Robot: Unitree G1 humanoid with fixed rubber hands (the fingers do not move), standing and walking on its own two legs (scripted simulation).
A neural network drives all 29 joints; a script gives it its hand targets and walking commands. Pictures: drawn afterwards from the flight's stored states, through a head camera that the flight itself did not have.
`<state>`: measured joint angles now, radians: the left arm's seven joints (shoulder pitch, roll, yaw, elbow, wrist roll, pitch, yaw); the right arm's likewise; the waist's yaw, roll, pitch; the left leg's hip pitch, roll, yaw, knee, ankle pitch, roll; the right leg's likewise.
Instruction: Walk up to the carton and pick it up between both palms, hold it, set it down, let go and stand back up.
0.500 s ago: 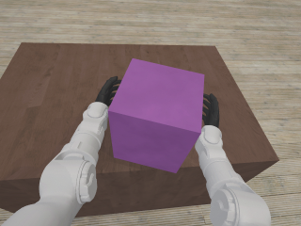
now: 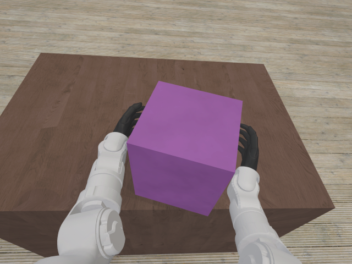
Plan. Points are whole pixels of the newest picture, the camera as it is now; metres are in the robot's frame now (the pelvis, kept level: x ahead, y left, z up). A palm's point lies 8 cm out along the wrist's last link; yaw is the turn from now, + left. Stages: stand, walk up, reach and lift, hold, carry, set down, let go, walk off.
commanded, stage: reach and lift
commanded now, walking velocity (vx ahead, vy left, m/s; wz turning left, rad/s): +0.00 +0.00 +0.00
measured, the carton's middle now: (184, 151) +0.39 -0.04 +0.00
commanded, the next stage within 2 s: none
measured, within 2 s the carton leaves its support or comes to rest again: leaves its support in 0.92 s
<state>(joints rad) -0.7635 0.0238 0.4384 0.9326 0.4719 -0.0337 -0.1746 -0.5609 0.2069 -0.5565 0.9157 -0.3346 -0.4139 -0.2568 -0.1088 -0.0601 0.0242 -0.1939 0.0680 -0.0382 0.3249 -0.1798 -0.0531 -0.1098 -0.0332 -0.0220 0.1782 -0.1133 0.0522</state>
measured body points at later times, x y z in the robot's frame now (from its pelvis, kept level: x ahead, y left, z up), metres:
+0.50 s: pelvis +0.00 +0.00 +0.00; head +0.04 +0.04 +0.45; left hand +0.43 +0.11 +0.06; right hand +0.35 -0.18 +0.05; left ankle -0.01 +0.15 -0.75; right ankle -0.02 -0.15 -0.75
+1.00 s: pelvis -0.02 +0.00 +0.00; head +0.03 +0.04 +0.45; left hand +0.42 +0.11 +0.07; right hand +0.34 -0.19 +0.05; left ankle -0.01 +0.15 -0.75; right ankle -0.02 -0.15 -0.75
